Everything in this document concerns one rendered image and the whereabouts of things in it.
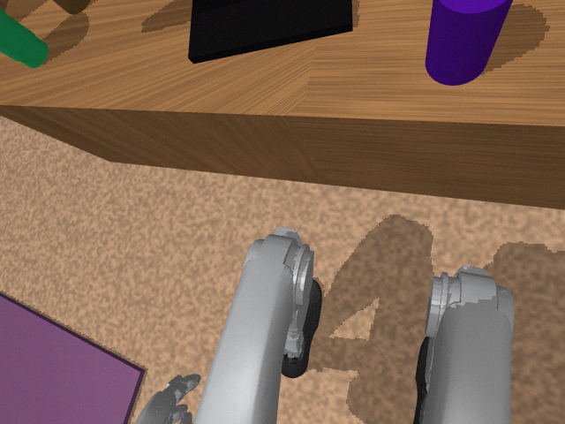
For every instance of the right robot foot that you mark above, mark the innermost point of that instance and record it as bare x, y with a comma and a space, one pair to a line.
421, 382

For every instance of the left robot hand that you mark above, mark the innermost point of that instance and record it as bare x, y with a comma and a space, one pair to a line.
161, 407

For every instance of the left robot foot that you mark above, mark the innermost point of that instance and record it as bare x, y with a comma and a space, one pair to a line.
295, 367

